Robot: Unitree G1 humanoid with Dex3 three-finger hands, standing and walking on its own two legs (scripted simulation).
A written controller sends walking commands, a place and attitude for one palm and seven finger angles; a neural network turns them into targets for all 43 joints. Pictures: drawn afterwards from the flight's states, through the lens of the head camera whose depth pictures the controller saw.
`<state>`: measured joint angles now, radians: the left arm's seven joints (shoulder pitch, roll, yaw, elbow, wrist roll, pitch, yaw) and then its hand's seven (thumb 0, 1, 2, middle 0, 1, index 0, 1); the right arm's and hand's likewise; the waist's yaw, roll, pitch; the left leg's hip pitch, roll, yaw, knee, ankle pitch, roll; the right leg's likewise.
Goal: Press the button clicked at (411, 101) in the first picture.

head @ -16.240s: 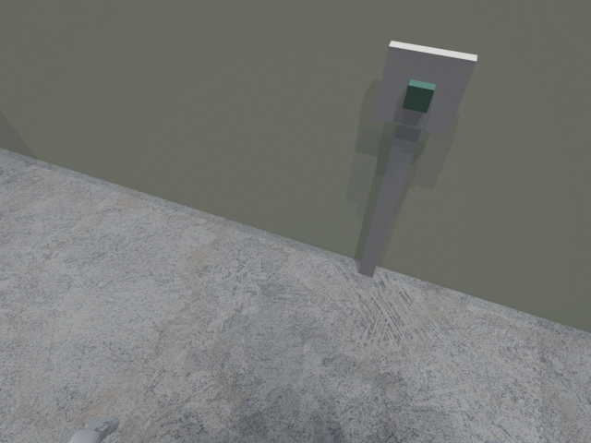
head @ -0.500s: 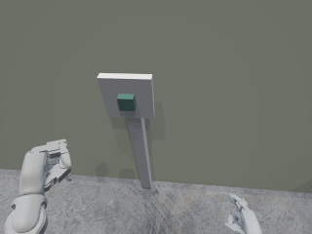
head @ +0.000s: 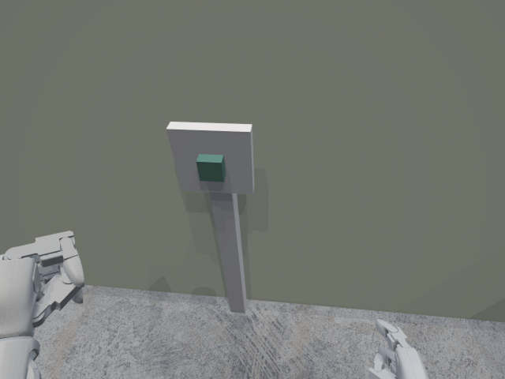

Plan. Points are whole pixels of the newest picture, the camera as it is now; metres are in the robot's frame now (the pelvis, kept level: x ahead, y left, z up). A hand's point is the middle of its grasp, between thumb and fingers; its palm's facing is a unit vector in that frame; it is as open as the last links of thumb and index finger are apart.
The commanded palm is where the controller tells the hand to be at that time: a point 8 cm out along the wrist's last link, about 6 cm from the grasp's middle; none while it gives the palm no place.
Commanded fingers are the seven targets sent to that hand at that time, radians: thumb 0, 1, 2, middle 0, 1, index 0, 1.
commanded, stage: draw the hand back to the body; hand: left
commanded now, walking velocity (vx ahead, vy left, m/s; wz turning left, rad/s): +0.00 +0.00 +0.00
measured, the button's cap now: (211, 167) +0.53 +0.17 +0.05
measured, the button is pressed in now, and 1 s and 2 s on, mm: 0 0 0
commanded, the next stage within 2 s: step back with the hand held close in 0.02 s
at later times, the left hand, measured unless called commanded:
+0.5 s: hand (67, 297) +0.15 +0.24 +0.15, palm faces +0.33 -0.80 -0.50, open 3.1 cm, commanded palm +0.10 +0.28 +0.17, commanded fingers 0.00 0.90 0.90 -1.30 -1.50 -1.30 -1.50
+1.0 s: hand (22, 332) +0.11 +0.26 +0.16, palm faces +0.41 -0.76 -0.50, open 3.1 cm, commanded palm +0.04 +0.29 +0.17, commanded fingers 0.00 0.90 0.90 -1.30 -1.50 -1.30 -1.50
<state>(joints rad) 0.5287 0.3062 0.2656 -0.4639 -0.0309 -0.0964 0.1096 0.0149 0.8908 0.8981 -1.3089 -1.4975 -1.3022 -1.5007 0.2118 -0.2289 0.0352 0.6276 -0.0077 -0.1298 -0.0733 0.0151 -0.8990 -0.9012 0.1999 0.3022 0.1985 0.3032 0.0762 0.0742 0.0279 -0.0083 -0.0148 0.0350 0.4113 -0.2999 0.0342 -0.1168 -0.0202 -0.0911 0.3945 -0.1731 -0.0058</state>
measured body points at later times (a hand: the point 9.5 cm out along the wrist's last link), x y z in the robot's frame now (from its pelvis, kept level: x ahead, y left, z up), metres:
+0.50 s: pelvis -0.03 +0.00 -0.01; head -0.02 -0.01 +0.44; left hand +0.13 +0.28 +0.18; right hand +0.13 -0.25 -0.10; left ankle -0.04 +0.09 -0.74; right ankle +0.03 -0.12 -0.74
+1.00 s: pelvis -0.08 +0.01 -0.02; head -0.05 +0.03 +0.43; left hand +0.08 +0.30 +0.19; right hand +0.10 -0.22 -0.09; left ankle -0.04 +0.09 -0.74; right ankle -0.04 -0.12 -0.74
